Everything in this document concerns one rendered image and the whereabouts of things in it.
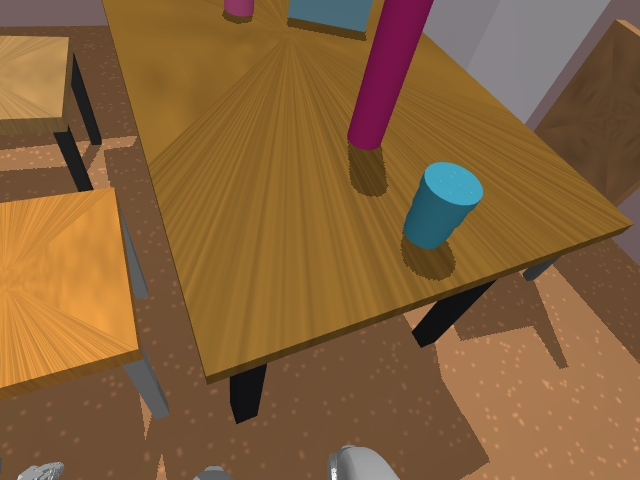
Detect table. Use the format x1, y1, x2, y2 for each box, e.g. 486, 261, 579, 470
102, 0, 634, 424

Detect chair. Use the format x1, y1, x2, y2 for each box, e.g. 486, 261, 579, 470
0, 187, 170, 474
522, 19, 640, 281
0, 36, 102, 192

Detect left robot hand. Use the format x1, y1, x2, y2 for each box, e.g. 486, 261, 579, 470
17, 462, 64, 480

